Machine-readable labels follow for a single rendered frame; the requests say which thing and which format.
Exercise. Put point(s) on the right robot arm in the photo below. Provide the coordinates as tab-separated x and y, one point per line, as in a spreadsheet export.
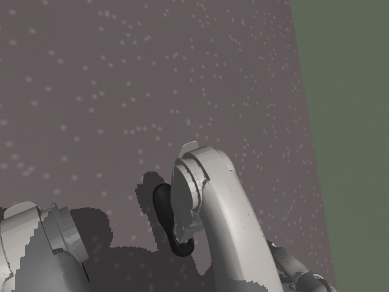
313	282

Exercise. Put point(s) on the right robot foot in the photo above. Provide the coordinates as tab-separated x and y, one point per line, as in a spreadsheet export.
165	214

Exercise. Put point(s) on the right robot hand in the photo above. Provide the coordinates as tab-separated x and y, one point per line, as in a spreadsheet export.
287	263

